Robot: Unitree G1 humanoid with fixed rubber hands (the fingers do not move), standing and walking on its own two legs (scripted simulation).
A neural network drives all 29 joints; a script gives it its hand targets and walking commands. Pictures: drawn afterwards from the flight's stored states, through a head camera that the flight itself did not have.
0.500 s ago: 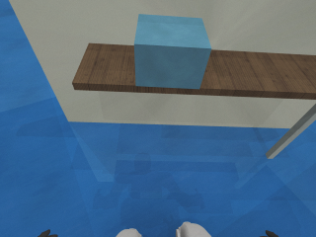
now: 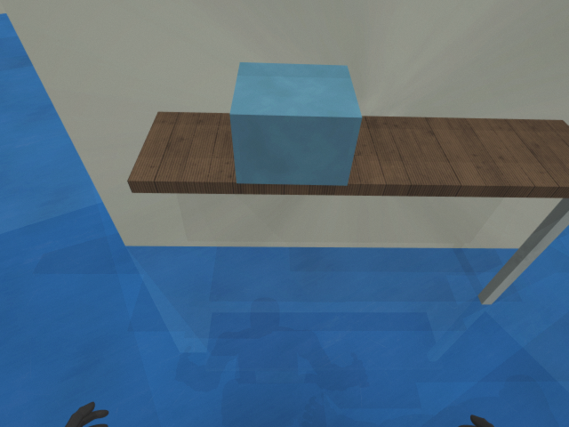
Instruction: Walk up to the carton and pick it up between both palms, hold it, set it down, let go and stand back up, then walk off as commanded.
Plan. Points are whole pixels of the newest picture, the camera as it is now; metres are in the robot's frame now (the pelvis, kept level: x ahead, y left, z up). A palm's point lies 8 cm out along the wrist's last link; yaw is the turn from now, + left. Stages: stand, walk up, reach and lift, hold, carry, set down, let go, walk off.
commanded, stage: stand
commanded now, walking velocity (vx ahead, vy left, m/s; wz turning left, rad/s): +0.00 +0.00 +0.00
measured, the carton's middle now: (293, 123) +0.79 -0.03 +0.01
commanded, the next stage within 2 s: none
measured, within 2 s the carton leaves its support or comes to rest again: neither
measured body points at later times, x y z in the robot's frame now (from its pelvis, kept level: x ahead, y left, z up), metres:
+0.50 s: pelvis -0.02 -0.03 +0.01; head -0.02 -0.04 +0.46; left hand +0.11 +0.28 -0.08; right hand +0.08 -0.33 -0.11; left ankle +0.01 +0.12 -0.71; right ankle +0.05 -0.11 -0.71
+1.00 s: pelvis -0.02 -0.02 +0.01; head -0.02 -0.03 +0.46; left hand +0.11 +0.29 -0.09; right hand +0.08 -0.32 -0.10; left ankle +0.01 +0.12 -0.71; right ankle +0.05 -0.11 -0.71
